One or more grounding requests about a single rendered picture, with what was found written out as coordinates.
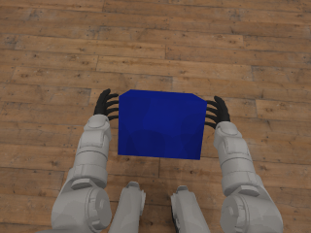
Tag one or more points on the robot left hand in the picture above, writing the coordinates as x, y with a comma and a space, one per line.
102, 104

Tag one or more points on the robot right shin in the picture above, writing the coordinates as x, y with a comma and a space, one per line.
180, 188

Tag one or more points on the robot left upper arm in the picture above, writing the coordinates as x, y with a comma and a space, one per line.
85, 210

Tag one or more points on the robot right thigh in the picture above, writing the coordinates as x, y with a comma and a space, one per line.
187, 211

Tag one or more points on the carton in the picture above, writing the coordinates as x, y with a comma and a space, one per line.
161, 124

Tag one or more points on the robot right upper arm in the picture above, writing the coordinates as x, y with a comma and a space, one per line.
242, 213

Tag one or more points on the robot right forearm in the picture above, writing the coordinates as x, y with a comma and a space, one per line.
239, 175

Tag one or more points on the robot left forearm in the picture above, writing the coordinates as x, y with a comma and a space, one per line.
91, 157

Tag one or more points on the robot right hand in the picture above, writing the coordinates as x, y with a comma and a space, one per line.
221, 112

